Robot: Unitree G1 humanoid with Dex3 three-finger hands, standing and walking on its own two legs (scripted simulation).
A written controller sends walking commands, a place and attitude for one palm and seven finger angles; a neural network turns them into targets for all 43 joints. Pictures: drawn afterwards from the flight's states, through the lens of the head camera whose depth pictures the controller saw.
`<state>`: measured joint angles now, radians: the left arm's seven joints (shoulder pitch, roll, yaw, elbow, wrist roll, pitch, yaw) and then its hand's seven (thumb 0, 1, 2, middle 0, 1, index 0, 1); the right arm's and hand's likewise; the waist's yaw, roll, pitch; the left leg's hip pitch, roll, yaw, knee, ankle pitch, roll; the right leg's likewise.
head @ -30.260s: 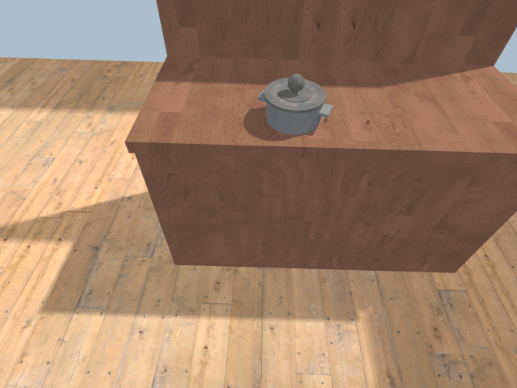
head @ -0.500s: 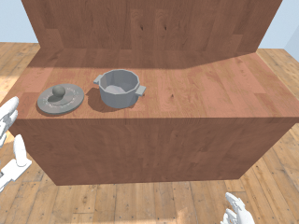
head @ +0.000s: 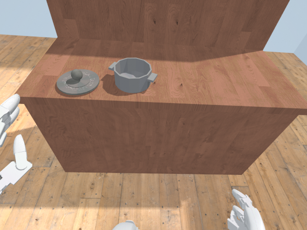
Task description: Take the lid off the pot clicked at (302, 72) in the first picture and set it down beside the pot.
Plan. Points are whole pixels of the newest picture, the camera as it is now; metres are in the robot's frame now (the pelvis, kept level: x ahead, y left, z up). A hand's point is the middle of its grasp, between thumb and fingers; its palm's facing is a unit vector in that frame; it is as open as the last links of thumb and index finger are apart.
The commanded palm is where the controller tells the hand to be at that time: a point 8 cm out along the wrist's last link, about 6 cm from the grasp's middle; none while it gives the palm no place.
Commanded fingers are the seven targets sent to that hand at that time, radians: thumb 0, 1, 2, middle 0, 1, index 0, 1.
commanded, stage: step back with the hand held close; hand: left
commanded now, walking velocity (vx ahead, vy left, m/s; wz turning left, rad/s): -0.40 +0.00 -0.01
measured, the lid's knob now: (76, 74) +0.68 +0.36 +0.00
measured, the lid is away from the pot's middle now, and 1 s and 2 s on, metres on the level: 0.23 0.23 0.23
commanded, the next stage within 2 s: stop stepping back and stand still in 0.02 s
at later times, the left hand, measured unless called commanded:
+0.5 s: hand out of the picture +0.08 +0.26 +0.19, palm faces +0.36 -0.88 -0.32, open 7.4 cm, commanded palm +0.04 +0.30 +0.19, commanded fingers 0.00 0.90 0.90 -0.20 -0.30 -0.20 -0.30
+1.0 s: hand out of the picture +0.10 +0.28 +0.08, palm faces +0.28 -0.88 -0.39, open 7.4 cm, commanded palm none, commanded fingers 0.00 0.90 0.90 -0.20 -0.30 -0.20 -0.30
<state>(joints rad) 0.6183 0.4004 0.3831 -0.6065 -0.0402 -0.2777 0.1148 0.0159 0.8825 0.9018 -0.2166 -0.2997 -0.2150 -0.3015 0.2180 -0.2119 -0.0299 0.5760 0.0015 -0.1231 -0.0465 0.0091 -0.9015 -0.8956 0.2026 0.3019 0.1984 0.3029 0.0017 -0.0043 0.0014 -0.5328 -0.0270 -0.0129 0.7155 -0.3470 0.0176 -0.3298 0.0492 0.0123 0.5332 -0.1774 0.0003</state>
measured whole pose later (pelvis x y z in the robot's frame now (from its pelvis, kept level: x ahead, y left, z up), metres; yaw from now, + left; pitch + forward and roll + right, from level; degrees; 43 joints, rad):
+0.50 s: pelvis -0.11 +0.03 +0.01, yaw -4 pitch -1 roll -2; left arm 0.56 0.37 0.35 -0.55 -0.05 -0.18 0.13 0.01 0.88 0.90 -0.22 -0.30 -0.21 -0.30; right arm 0.29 -0.19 0.03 0.68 0.01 -0.10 -0.07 0.01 -0.90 -0.90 0.21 0.30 0.20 0.30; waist 0.01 -0.02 -0.11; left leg -0.39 0.00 0.00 0.74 -0.38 0.02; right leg -0.17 0.01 -0.02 0.50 -0.33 0.00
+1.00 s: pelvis -0.13 +0.04 -0.01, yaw -2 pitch +1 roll -1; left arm 0.38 0.31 0.26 -0.15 0.03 -0.10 0.06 0.00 0.89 0.90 -0.21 -0.30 -0.20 -0.30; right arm 0.26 -0.25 -0.03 0.71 -0.02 -0.09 0.00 0.01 -0.90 -0.90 0.20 0.30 0.20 0.30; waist -0.01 0.02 -0.09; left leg -0.39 0.00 -0.03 0.68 -0.32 0.01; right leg -0.37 -0.02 -0.07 0.75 -0.44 -0.01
